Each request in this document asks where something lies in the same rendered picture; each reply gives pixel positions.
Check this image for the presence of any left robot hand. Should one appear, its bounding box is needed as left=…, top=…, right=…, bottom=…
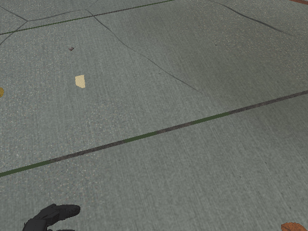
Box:
left=22, top=203, right=81, bottom=231

